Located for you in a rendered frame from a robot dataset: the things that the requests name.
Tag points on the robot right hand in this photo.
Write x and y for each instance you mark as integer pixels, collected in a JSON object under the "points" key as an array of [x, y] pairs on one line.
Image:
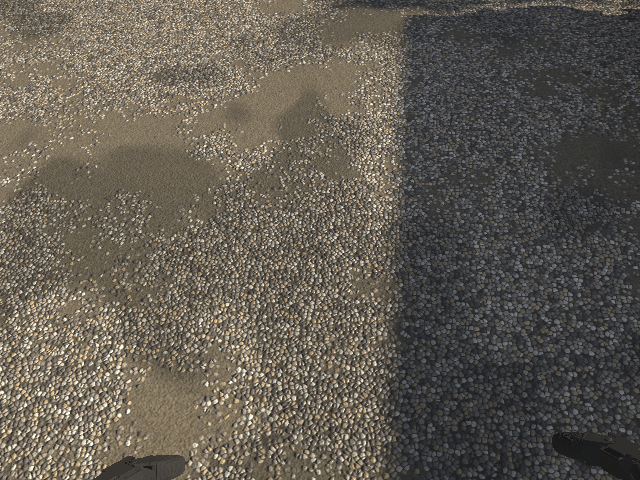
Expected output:
{"points": [[613, 453]]}

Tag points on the robot left hand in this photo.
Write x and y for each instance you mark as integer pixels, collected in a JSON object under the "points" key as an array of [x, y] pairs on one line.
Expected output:
{"points": [[159, 467]]}

